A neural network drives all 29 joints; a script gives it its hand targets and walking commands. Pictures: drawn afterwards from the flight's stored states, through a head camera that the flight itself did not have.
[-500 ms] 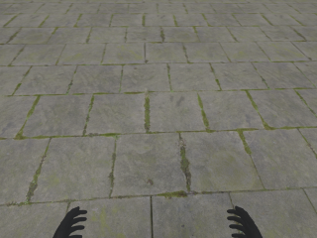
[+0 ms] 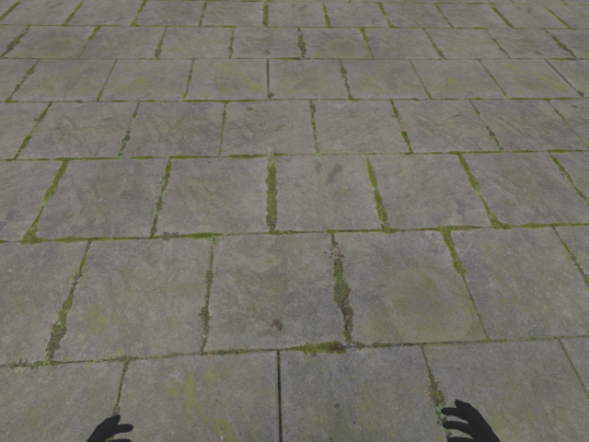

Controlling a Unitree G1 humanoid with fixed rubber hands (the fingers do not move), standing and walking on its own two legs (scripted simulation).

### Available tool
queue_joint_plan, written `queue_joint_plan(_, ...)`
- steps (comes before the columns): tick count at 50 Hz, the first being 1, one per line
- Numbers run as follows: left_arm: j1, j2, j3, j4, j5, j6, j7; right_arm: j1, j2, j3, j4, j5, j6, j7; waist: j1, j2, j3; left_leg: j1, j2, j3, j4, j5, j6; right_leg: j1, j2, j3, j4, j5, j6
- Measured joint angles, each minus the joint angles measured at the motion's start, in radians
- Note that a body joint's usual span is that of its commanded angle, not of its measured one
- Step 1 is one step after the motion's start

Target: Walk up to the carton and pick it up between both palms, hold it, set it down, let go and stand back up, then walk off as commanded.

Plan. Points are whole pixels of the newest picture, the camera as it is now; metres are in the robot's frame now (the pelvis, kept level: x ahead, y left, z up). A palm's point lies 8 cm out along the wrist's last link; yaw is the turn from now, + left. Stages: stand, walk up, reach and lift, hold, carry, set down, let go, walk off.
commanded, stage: stand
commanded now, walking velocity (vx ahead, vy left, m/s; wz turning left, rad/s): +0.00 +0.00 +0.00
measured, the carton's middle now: out of the picture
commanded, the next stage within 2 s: none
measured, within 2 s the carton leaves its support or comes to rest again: neither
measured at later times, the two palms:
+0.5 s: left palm out of the picture +0.09 +0.28 -0.11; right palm out of the picture +0.11 -0.27 -0.10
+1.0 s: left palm out of the picture +0.06 +0.28 -0.12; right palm out of the picture +0.08 -0.28 -0.11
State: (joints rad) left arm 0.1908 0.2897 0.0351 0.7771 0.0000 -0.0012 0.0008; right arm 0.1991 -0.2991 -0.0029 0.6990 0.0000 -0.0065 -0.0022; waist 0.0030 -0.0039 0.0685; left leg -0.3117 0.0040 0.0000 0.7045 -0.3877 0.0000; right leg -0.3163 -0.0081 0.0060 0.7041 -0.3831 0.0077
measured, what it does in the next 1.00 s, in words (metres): stands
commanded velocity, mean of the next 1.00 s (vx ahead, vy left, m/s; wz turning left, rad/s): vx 0.00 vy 0.00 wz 0.00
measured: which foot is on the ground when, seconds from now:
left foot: down 0.00-1.00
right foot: down 0.00-1.00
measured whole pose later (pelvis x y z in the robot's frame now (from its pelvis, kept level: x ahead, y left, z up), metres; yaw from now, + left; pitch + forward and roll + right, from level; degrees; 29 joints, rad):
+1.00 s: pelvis -0.02 +0.00 +0.00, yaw +0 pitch -2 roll +0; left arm 0.16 0.29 0.04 0.95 0.00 -0.01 0.00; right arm 0.20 -0.32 0.00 0.84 0.00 -0.01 0.00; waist 0.01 0.00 0.07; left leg -0.31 0.00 0.00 0.70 -0.36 0.00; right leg -0.32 -0.01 0.01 0.70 -0.35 0.01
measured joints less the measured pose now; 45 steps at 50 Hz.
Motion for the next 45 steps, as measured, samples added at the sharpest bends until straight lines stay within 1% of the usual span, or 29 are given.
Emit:
queue_joint_plan(21, -0.006, 0.002, 0.0, 0.082, 0.0, -0.001, 0.0, 0.0, -0.013, 0.0, 0.058, 0.0, 0.0, 0.0, 0.001, 0.007, 0.0, 0.0, 0.0, 0.0, 0.0, 0.006, 0.0, 0.0, 0.0, 0.0, 0.0, 0.006, 0.0)
queue_joint_plan(27, -0.014, 0.002, 0.0, 0.094, 0.0, -0.001, 0.0, 0.0, -0.014, 0.0, 0.075, 0.0, 0.0, 0.0, 0.006, 0.011, 0.0, 0.0, 0.0, 0.0, 0.0, 0.01, 0.0, 0.0, 0.0, 0.0, 0.0, 0.009, 0.0)
queue_joint_plan(45, -0.028, 0.003, 0.0, 0.15, 0.0, -0.004, 0.0, 0.0, -0.016, 0.0, 0.127, 0.0, -0.002, 0.0, 0.003, 0.009, 0.0, 0.0, 0.0, 0.0, 0.0, 0.025, 0.0, 0.0, 0.0, 0.0, 0.0, 0.025, 0.0)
